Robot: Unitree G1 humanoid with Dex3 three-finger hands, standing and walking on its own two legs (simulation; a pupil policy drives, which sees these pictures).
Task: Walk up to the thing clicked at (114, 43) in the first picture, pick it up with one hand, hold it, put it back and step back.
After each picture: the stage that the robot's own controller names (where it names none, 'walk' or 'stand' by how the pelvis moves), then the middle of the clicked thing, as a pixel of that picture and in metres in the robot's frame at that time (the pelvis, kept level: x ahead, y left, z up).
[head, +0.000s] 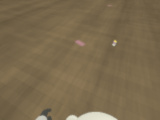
stand; (114, 43) +1.93 -0.55 -0.72
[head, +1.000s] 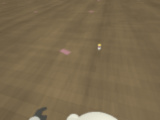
walk; (99, 46) +1.84 -0.05 -0.69
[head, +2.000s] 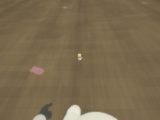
walk; (79, 56) +1.23 +0.31 -0.71
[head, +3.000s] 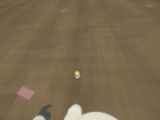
walk; (77, 74) +0.79 +0.27 -0.72
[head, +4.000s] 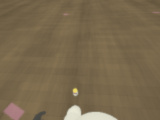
walk; (75, 92) +0.50 +0.24 -0.72
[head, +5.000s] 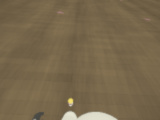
stand; (70, 102) +0.35 +0.18 -0.70
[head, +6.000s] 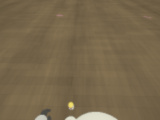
stand; (71, 106) +0.32 +0.20 -0.72
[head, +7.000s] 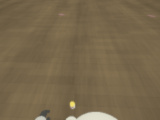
stand; (72, 105) +0.32 +0.19 -0.73
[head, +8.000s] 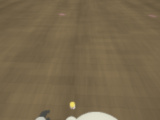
stand; (72, 105) +0.31 +0.19 -0.73
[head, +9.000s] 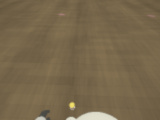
stand; (72, 106) +0.31 +0.19 -0.73
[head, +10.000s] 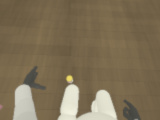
go down; (69, 79) +0.37 +0.19 -0.50
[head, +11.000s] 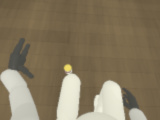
go down; (68, 69) +0.40 +0.22 -0.32
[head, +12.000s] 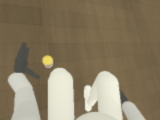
close in; (48, 62) +0.38 +0.26 -0.23
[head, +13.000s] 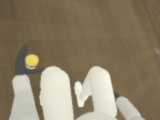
close; (31, 62) +0.38 +0.27 -0.22
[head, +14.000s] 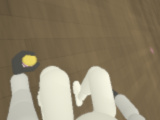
close; (29, 61) +0.38 +0.27 -0.22
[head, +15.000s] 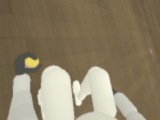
lift; (31, 63) +0.36 +0.27 -0.23
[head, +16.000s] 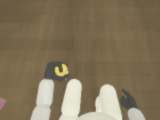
lift; (62, 72) +0.32 +0.21 -0.02
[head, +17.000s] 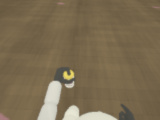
hold; (69, 79) +0.31 +0.16 +0.00
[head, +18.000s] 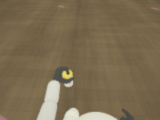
hold; (68, 78) +0.32 +0.17 -0.01
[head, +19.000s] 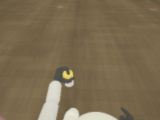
crouch; (68, 78) +0.33 +0.16 -0.01
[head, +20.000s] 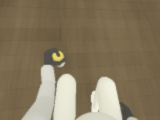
lower; (59, 59) +0.43 +0.22 -0.10
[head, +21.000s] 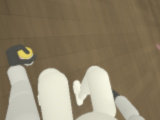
lower; (26, 56) +0.41 +0.28 -0.22
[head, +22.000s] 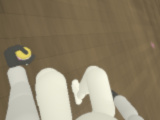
lower; (24, 56) +0.41 +0.28 -0.22
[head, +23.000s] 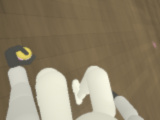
lower; (25, 56) +0.40 +0.28 -0.22
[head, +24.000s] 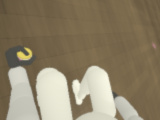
lower; (25, 57) +0.40 +0.28 -0.22
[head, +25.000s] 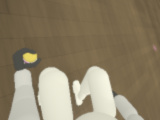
loosen; (30, 59) +0.39 +0.27 -0.22
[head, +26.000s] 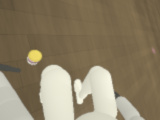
rise; (34, 57) +0.39 +0.26 -0.22
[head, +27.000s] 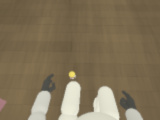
walk; (72, 75) +0.40 +0.19 -0.46
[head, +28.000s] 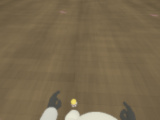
stand; (73, 102) +0.34 +0.16 -0.66
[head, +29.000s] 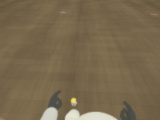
stand; (73, 101) +0.36 +0.17 -0.67
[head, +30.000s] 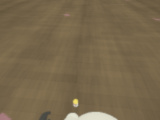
stand; (75, 102) +0.36 +0.15 -0.71
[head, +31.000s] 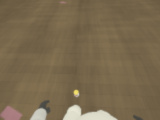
walk; (76, 93) +0.39 +0.18 -0.70
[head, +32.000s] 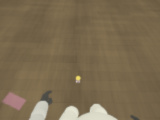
walk; (78, 79) +0.55 +0.14 -0.69
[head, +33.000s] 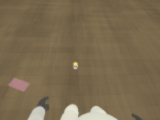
walk; (75, 65) +0.82 +0.22 -0.70
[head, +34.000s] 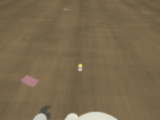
stand; (80, 67) +0.99 +0.20 -0.71
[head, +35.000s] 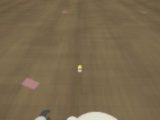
stand; (79, 68) +0.99 +0.21 -0.73
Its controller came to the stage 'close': yes
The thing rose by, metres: 0.71
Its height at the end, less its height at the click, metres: +0.00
